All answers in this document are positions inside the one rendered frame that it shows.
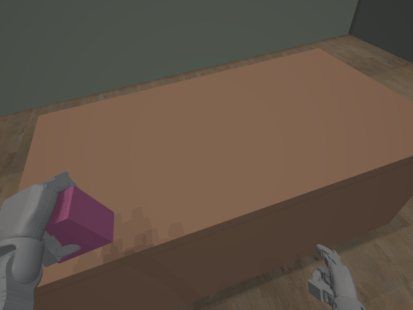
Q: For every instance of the table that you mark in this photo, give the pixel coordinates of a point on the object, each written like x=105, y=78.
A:
x=221, y=178

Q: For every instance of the robot right hand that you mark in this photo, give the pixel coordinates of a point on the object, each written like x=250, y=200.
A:
x=338, y=279

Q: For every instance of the robot left hand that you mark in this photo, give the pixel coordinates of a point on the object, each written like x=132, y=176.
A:
x=27, y=213

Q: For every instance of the robot right forearm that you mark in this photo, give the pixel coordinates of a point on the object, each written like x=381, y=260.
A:
x=347, y=303

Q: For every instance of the robot left forearm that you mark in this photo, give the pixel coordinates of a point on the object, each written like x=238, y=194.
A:
x=21, y=271

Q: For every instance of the sponge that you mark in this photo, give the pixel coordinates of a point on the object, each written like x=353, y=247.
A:
x=79, y=219

